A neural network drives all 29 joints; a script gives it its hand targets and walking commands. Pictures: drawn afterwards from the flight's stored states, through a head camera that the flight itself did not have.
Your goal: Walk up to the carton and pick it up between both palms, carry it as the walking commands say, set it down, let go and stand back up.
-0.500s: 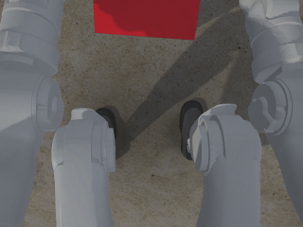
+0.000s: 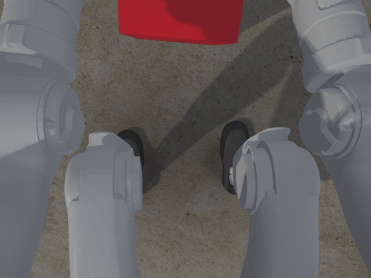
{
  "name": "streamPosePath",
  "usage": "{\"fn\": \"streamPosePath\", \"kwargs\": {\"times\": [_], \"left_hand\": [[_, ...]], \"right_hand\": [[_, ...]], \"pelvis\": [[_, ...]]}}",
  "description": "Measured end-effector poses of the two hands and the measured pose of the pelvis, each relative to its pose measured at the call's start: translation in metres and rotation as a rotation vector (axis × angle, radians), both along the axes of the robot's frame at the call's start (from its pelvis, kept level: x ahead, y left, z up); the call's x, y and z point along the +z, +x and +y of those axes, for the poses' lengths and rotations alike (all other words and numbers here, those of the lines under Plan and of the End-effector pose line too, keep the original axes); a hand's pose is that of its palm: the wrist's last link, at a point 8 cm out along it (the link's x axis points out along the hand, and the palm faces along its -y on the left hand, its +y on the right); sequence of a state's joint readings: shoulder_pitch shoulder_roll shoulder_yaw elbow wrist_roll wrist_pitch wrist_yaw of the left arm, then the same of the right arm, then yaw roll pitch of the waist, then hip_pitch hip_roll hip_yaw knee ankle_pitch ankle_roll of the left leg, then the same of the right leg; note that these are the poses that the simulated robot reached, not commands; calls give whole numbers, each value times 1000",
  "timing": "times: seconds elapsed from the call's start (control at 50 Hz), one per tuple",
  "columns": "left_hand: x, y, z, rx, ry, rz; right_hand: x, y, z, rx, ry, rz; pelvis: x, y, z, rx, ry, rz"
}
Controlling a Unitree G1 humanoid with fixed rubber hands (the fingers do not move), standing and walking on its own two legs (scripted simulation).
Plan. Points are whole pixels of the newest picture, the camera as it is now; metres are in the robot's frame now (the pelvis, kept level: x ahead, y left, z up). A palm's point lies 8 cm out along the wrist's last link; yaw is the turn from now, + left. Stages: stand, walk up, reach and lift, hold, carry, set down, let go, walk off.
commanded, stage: reach and lift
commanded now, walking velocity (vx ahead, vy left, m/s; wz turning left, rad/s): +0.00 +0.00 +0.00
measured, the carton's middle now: out of the picture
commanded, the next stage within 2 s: none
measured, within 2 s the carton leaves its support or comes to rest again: leaves its support in 0.96 s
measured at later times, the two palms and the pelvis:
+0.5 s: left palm out of the picture +0.59 +0.13 -0.19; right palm out of the picture +0.57 -0.15 -0.20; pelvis +0.02 +0.00 -0.01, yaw +0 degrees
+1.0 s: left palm out of the picture +0.59 +0.11 -0.18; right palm out of the picture +0.56 -0.16 -0.20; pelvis +0.01 +0.00 -0.01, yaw +0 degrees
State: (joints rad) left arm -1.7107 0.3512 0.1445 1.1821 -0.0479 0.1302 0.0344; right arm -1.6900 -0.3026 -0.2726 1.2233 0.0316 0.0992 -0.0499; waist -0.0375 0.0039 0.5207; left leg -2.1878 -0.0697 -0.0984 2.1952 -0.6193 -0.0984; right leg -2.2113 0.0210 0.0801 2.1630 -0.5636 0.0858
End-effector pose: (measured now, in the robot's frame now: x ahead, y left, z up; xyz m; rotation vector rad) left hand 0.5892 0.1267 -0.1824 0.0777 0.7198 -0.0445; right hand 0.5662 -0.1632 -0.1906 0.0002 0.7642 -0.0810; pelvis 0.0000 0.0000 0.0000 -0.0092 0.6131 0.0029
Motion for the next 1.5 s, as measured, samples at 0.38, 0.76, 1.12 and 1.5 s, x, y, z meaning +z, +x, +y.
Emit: {"fn": "streamPosePath", "kwargs": {"times": [0.38, 0.76, 1.12, 1.5], "left_hand": [[-7, 3, -1, 1, -20, 0], [-7, 1, -3, 30, -38, 2], [9, -4, -22, 46, -41, -32], [70, 7, -24, 89, 22, -67]], "right_hand": [[-10, 2, 11, 43, -16, 16], [-10, 1, 10, 27, -2, 35], [1, -8, -1, -4, -66, 35], [56, 0, 3, -35, -60, -5]], "pelvis": [[-12, 12, 3, 6, -2, -7], [-13, 18, 4, 8, -6, 35], [-4, 3, 1, 7, -13, -24], [25, -6, -4, 3, -7, -36]]}}
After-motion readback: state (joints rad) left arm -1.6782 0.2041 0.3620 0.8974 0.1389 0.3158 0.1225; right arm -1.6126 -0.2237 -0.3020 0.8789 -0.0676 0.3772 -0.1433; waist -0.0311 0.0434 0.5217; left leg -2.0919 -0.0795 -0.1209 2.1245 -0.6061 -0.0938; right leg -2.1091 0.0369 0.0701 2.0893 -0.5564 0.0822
